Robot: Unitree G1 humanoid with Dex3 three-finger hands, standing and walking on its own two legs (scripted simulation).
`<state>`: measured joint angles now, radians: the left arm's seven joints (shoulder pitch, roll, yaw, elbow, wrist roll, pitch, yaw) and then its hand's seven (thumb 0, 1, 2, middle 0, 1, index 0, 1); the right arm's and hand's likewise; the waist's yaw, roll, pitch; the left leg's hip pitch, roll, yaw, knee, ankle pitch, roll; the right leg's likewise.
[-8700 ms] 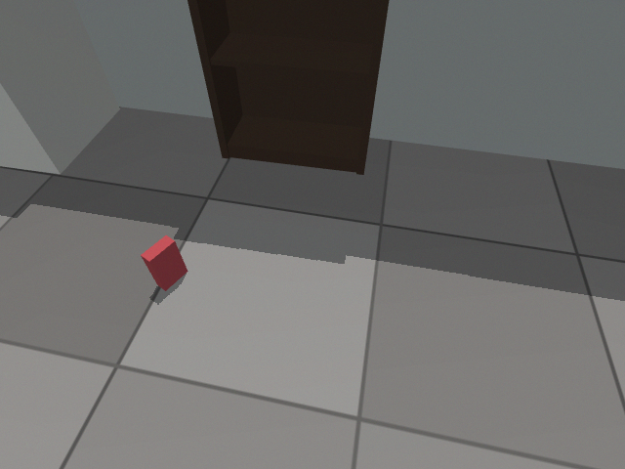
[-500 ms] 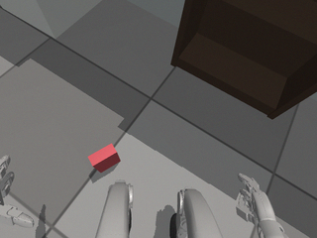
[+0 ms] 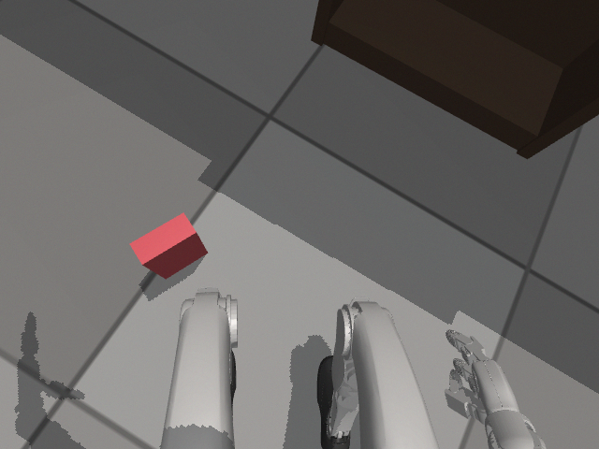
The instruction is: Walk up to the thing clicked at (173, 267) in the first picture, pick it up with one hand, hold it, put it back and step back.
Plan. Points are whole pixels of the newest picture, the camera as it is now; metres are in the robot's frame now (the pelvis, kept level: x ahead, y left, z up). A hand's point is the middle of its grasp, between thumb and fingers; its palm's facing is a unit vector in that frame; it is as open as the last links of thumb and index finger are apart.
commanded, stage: go down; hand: left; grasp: from the side
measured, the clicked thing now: (173, 249) +0.41 +0.26 -0.39
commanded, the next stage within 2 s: approach in 1.20 s
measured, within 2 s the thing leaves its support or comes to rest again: neither
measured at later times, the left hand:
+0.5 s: hand out of the picture +0.30 +0.43 -0.07, palm faces +0.26 -0.96 -0.12, open 17.5 cm
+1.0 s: hand out of the picture +0.31 +0.45 -0.08, palm faces +0.28 -0.96 -0.10, open 17.6 cm
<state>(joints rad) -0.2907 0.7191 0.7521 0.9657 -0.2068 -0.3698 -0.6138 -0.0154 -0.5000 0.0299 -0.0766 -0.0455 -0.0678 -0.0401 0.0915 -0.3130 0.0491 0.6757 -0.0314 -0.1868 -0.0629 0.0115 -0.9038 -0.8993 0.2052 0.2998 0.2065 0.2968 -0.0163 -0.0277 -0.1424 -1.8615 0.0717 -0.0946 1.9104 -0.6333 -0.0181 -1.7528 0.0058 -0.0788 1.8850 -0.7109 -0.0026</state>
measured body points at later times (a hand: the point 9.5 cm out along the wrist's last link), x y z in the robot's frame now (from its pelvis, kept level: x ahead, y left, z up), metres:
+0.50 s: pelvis -0.01 +0.00 -0.05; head +0.20 +0.07 +0.34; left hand +0.28 +0.48 -0.06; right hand +0.18 -0.26 -0.16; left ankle +0.08 +0.13 -0.45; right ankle +0.07 -0.12 -0.45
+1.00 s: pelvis -0.02 +0.00 -0.08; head +0.20 +0.07 +0.32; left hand +0.29 +0.50 -0.07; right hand +0.17 -0.27 -0.18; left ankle +0.08 +0.13 -0.45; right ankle +0.07 -0.12 -0.45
